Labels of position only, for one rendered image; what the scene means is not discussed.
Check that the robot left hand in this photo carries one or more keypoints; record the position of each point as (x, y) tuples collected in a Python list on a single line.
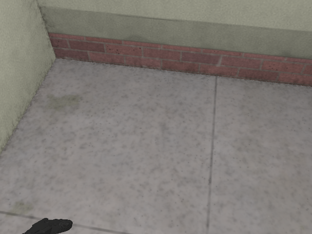
[(50, 226)]

